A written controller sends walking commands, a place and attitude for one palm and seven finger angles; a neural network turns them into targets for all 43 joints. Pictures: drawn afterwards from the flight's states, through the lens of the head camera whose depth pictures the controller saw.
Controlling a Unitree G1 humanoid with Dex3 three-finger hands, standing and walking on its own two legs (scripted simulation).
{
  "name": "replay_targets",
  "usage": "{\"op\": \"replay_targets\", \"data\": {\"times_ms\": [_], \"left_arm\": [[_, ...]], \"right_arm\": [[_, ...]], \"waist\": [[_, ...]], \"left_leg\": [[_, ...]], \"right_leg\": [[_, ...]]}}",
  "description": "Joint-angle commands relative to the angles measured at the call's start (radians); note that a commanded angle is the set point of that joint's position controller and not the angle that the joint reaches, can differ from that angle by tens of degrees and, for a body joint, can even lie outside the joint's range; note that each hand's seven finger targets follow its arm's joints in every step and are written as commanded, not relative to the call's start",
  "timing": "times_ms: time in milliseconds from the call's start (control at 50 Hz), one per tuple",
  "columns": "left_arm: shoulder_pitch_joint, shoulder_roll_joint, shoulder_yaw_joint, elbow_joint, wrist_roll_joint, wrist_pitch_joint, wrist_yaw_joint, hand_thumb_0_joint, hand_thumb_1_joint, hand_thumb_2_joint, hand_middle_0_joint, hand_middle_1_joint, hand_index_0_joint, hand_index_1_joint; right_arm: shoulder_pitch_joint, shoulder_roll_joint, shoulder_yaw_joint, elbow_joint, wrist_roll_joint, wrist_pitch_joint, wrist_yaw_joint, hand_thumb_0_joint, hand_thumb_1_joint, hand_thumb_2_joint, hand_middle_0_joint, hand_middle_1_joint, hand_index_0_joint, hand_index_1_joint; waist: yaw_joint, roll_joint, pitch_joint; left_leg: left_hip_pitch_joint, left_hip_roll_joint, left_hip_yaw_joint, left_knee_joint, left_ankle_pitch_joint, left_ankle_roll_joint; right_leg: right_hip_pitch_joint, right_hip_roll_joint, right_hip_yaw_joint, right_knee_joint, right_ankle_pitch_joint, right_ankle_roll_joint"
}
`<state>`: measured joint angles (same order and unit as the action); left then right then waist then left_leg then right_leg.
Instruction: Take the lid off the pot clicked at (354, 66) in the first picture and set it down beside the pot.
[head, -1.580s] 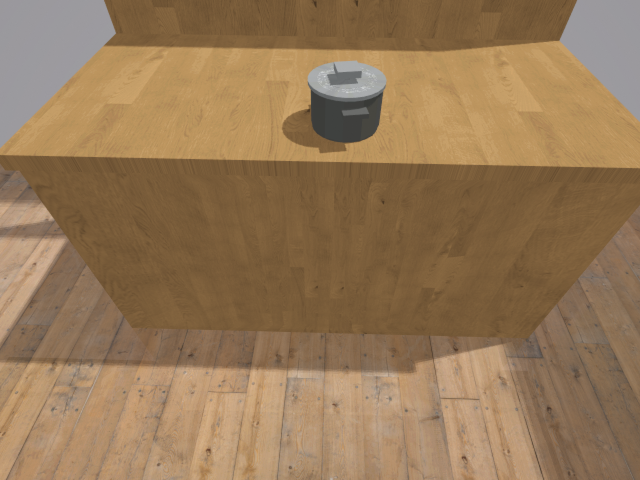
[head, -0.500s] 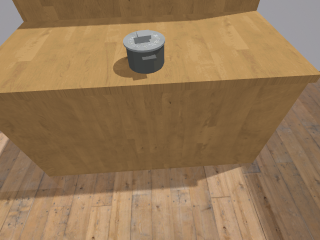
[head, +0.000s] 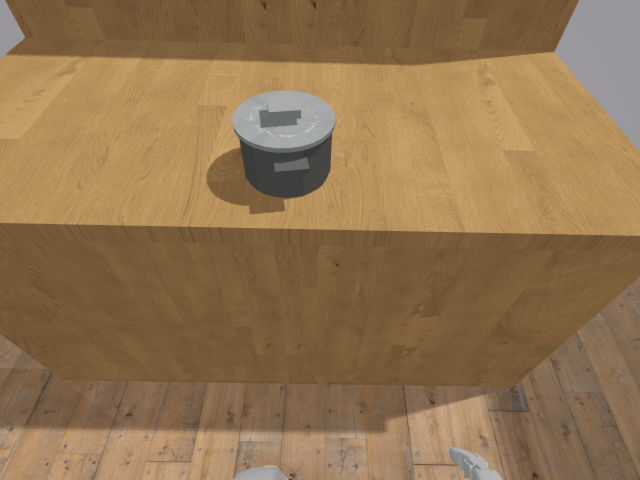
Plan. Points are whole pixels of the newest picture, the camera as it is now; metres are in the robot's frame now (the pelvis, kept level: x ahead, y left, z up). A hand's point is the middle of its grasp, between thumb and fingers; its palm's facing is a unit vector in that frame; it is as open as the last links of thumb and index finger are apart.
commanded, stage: take the last steps up to it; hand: left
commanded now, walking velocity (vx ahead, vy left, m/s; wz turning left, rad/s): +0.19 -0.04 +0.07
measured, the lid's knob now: (283, 106) +0.61 +0.12 +0.14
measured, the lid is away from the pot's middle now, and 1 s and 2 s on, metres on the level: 0.00 0.00 0.00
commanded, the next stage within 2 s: come to a stop and stand still in 0.12 s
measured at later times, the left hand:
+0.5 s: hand (242, 447) +0.19 +0.13 -0.15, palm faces +0.10 -0.97 -0.23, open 7.3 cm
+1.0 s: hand out of the picture +0.07 +0.24 -0.16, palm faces +0.13 -0.97 -0.23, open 7.3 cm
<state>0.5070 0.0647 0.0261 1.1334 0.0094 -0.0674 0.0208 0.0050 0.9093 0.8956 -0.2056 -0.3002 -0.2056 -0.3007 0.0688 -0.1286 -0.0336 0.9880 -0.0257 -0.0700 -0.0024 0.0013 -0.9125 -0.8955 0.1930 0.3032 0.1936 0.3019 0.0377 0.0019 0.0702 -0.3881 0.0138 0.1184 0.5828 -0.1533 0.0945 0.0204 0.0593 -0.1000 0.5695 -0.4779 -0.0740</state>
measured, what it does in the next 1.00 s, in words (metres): steps on the spot: right foot, then left foot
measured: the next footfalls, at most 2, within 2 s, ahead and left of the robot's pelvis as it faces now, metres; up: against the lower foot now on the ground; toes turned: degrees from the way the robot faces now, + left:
right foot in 0.34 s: +0.21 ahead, -0.19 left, +0.00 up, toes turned +0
left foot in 0.72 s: +0.15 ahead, +0.10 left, +0.00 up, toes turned +5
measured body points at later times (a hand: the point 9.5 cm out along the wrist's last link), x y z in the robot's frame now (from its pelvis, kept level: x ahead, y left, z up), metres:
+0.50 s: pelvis +0.12 -0.05 +0.01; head +0.15 -0.06 +0.46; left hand +0.18 +0.18 -0.13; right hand +0.16 -0.30 -0.15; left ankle +0.08 +0.06 -0.66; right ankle +0.17 -0.19 -0.72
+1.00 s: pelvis +0.07 +0.04 +0.02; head +0.08 +0.07 +0.47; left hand +0.07 +0.29 -0.14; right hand +0.17 -0.18 -0.11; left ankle +0.11 +0.10 -0.72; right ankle +0.04 -0.10 -0.67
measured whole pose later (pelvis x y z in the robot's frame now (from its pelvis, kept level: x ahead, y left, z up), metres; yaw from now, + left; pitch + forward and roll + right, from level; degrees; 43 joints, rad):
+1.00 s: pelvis +0.07 +0.04 +0.02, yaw +3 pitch -1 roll +0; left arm 0.29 0.24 0.06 1.01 0.02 0.06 0.03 0.01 0.91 0.90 -0.20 -0.30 -0.20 -0.30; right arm 0.19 -0.13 -0.01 0.97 -0.01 0.02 -0.03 0.00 -0.92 -0.89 0.20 0.30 0.20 0.30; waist 0.02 -0.06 0.03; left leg -0.24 -0.06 0.07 0.41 -0.16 0.10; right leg -0.33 -0.02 0.00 0.90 -0.44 0.03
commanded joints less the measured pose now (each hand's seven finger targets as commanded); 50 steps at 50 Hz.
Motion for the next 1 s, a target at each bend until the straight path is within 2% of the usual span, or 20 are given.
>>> {"op": "replay_targets", "data": {"times_ms": [0, 40, 80, 120, 220, 280, 320, 340, 360, 380, 420, 540, 600, 640, 660, 680, 700, 720, 800, 980], "left_arm": [[-0.026, 0.143, 0.028, -0.142, -0.005, -0.006, 0.006, 0.000, 0.900, 0.900, -0.200, -0.300, -0.200, -0.300], [-0.097, 0.135, 0.038, -0.158, 0.009, 0.004, -0.009, 0.000, 0.900, 0.900, -0.200, -0.300, -0.200, -0.300], [-0.051, 0.105, 0.038, -0.145, 0.020, 0.032, -0.023, 0.000, 0.900, 0.900, -0.200, -0.300, -0.200, -0.300], [-0.029, 0.083, 0.042, -0.158, 0.018, 0.050, -0.026, 0.000, 0.900, 0.900, -0.200, -0.300, -0.200, -0.300], [-0.125, 0.112, 0.035, -0.194, 0.020, 0.048, -0.030, 0.000, 0.900, 0.900, -0.200, -0.300, -0.200, -0.300], [-0.085, 0.163, 0.029, -0.166, 0.018, 0.036, -0.010, 0.000, 0.900, 0.900, -0.200, -0.300, -0.200, -0.300], [-0.128, 0.312, 0.045, -0.186, 0.014, 0.029, 0.003, 0.000, 0.900, 0.900, -0.200, -0.300, -0.200, -0.300], [-0.144, 0.342, 0.048, -0.198, 0.014, 0.042, 0.004, 0.000, 0.900, 0.900, -0.200, -0.300, -0.200, -0.300], [-0.157, 0.355, 0.061, -0.195, 0.015, 0.043, 0.010, 0.000, 0.900, 0.900, -0.200, -0.300, -0.200, -0.300], [-0.144, 0.351, 0.066, -0.187, 0.014, 0.048, 0.020, 0.000, 0.900, 0.900, -0.200, -0.300, -0.200, -0.300], [-0.132, 0.341, 0.075, -0.180, 0.015, 0.058, 0.037, 0.000, 0.900, 0.900, -0.200, -0.300, -0.200, -0.300], [-0.217, 0.337, 0.084, -0.235, 0.025, 0.067, 0.051, 0.000, 0.900, 0.900, -0.200, -0.300, -0.200, -0.300], [-0.271, 0.353, 0.085, -0.265, 0.032, 0.079, 0.039, 0.000, 0.900, 0.900, -0.200, -0.300, -0.200, -0.300], [-0.295, 0.353, 0.086, -0.275, 0.026, 0.090, 0.028, 0.000, 0.900, 0.900, -0.200, -0.300, -0.200, -0.300], [-0.292, 0.333, 0.082, -0.279, 0.020, 0.100, 0.024, 0.000, 0.900, 0.900, -0.200, -0.300, -0.200, -0.300], [-0.262, 0.269, 0.069, -0.288, 0.013, 0.113, 0.019, 0.000, 0.900, 0.900, -0.200, -0.300, -0.200, -0.300], [-0.245, 0.225, 0.060, -0.303, 0.014, 0.121, 0.020, 0.000, 0.900, 0.900, -0.200, -0.300, -0.200, -0.300], [-0.286, 0.233, 0.056, -0.297, 0.013, 0.129, 0.028, 0.000, 0.900, 0.900, -0.200, -0.300, -0.200, -0.300], [-0.195, 0.257, 0.063, -0.196, 0.017, 0.120, 0.008, 0.000, 0.900, 0.900, -0.200, -0.300, -0.200, -0.300], [-0.183, 0.209, 0.025, -0.149, 0.011, 0.113, 0.013, 0.000, 0.900, 0.900, -0.200, -0.300, -0.200, -0.300]], "right_arm": [[0.414, -0.286, -0.070, 0.040, 0.014, 0.014, -0.037, 0.000, -0.900, -0.900, 0.200, 0.300, 0.200, 0.300], [0.253, -0.149, -0.040, -0.001, 0.004, 0.000, -0.033, 0.000, -0.900, -0.900, 0.200, 0.300, 0.200, 0.300], [0.171, -0.109, -0.026, -0.016, 0.005, -0.009, -0.029, 0.000, -0.900, -0.900, 0.200, 0.300, 0.200, 0.300], [0.150, -0.120, -0.037, -0.035, 0.002, -0.014, -0.027, 0.000, -0.900, -0.900, 0.200, 0.300, 0.200, 0.300], [0.169, -0.184, -0.039, -0.030, 0.002, 0.013, -0.022, 0.000, -0.900, -0.900, 0.200, 0.300, 0.200, 0.300], [0.193, -0.148, -0.021, -0.005, 0.008, 0.034, -0.025, 0.000, -0.900, -0.900, 0.200, 0.300, 0.200, 0.300], [0.246, -0.090, -0.010, -0.011, 0.019, 0.053, -0.022, 0.000, -0.900, -0.900, 0.200, 0.300, 0.200, 0.300], [0.256, -0.098, -0.018, -0.009, 0.018, 0.064, -0.024, 0.000, -0.900, -0.900, 0.200, 0.300, 0.200, 0.300], [0.245, -0.110, -0.026, -0.012, 0.015, 0.081, -0.029, 0.000, -0.900, -0.900, 0.200, 0.300, 0.200, 0.300], [0.223, -0.138, -0.034, -0.020, 0.013, 0.088, -0.033, 0.000, -0.900, -0.900, 0.200, 0.300, 0.200, 0.300], [0.181, -0.154, -0.044, -0.033, 0.016, 0.097, -0.036, 0.000, -0.900, -0.900, 0.200, 0.300, 0.200, 0.300], [0.125, -0.132, -0.049, -0.086, 0.012, 0.132, -0.009, 0.000, -0.900, -0.900, 0.200, 0.300, 0.200, 0.300], [0.151, -0.123, -0.046, -0.089, 0.021, 0.113, -0.005, 0.000, -0.900, -0.900, 0.200, 0.300, 0.200, 0.300], [0.223, -0.126, -0.046, -0.069, 0.022, 0.096, -0.005, 0.000, -0.900, -0.900, 0.200, 0.300, 0.200, 0.300], [0.251, -0.147, -0.047, -0.063, 0.022, 0.087, -0.006, 0.000, -0.900, -0.900, 0.200, 0.300, 0.200, 0.300], [0.241, -0.221, -0.058, -0.076, 0.013, 0.079, -0.006, 0.000, -0.900, -0.900, 0.200, 0.300, 0.200, 0.300], [0.211, -0.312, -0.074, -0.117, 0.004, 0.085, -0.006, 0.000, -0.900, -0.900, 0.200, 0.300, 0.200, 0.300], [0.180, -0.303, -0.069, -0.123, -0.003, 0.088, -0.014, 0.000, -0.900, -0.900, 0.200, 0.300, 0.200, 0.300], [0.031, -0.190, -0.023, -0.143, 0.002, 0.074, -0.028, 0.000, -0.900, -0.900, 0.200, 0.300, 0.200, 0.300], [0.198, -0.170, -0.019, -0.037, 0.011, 0.071, -0.041, 0.000, -0.900, -0.900, 0.200, 0.300, 0.200, 0.300]], "waist": [[-0.146, 0.073, -0.132], [-0.082, 0.045, 0.004], [-0.013, 0.072, 0.032], [0.016, 0.098, -0.004], [-0.018, 0.108, -0.026], [0.008, 0.006, -0.077], [-0.030, -0.177, -0.079], [-0.034, -0.095, -0.091], [-0.022, -0.256, -0.117], [0.007, -0.319, -0.104], [0.021, -0.196, -0.121], [-0.004, -0.183, -0.141], [-0.024, -0.246, -0.165], [-0.060, -0.233, -0.155], [-0.074, -0.181, -0.143], [-0.069, 0.071, -0.126], [-0.074, 0.302, -0.107], [-0.091, 0.293, -0.068], [0.001, 0.120, -0.026], [-0.057, 0.082, -0.069]], "left_leg": [[0.453, 0.496, -0.749, -0.255, 0.167, 0.331], [0.202, 0.374, -0.572, -0.365, -0.182, 0.219], [0.014, 0.274, -0.371, -0.400, -0.147, 0.132], [-0.065, 0.226, -0.255, -0.404, -0.064, 0.107], [-0.033, 0.195, -0.230, -0.334, -0.130, 0.089], [0.027, 0.083, -0.145, -0.098, -0.032, -0.023], [-0.027, -0.005, -0.071, 0.051, -0.294, -0.112], [0.038, -0.012, -0.082, 0.113, -0.333, -0.111], [-0.023, -0.019, -0.073, 0.234, -0.394, -0.122], [-0.092, -0.016, -0.105, 0.357, -0.454, -0.124], [-0.177, -0.021, -0.154, 0.527, -0.448, -0.133], [-0.125, -0.024, -0.157, 0.506, -0.335, -0.151], [0.009, -0.030, -0.105, 0.255, -0.314, -0.139], [0.181, -0.061, -0.043, 0.010, -0.146, -0.136], [0.275, -0.034, -0.062, -0.125, -0.065, -0.132], [0.323, 0.123, -0.241, -0.221, 0.005, -0.086], [0.215, 0.331, -0.472, -0.305, 0.079, 0.019], [0.083, 0.349, -0.518, -0.332, 0.048, 0.095], [0.030, 0.181, -0.317, -0.350, -0.104, 0.059], [0.264, 0.226, -0.393, -0.416, -0.108, 0.079]], "right_leg": [[-0.649, -0.056, 0.136, 0.878, -0.110, 0.033], [-0.667, -0.139, 0.176, 0.815, 0.030, 0.034], [-0.546, -0.173, 0.139, 0.652, 0.111, 0.051], [-0.443, -0.178, 0.100, 0.519, 0.149, 0.067], [-0.320, -0.136, 0.020, 0.189, 0.197, 0.099], [-0.162, -0.119, 0.040, -0.117, 0.363, 0.122], [-0.176, -0.415, 0.357, -0.214, 0.646, -0.008], [-0.236, -0.449, 0.344, -0.189, 0.732, -0.048], [-0.185, -0.443, 0.387, -0.176, 0.891, -0.081], [-0.136, -0.468, 0.392, -0.151, 1.073, -0.119], [-0.052, -0.478, 0.354, -0.094, 1.263, -0.166], [-0.154, -0.433, 0.256, -0.135, 0.979, -0.131], [-0.217, -0.393, 0.229, -0.123, 0.804, -0.100], [-0.320, -0.341, 0.210, -0.098, 0.606, -0.034], [-0.384, -0.292, 0.183, -0.033, 0.468, 0.009], [-0.509, -0.187, 0.111, 0.109, 0.160, 0.068], [-0.562, -0.066, 0.046, 0.333, -0.160, 0.122], [-0.549, -0.079, 0.148, 0.461, -0.155, 0.107], [-0.502, -0.084, 0.158, 0.602, 0.084, 0.101], [-0.379, -0.103, 0.120, 0.178, 0.001, 0.093]]}}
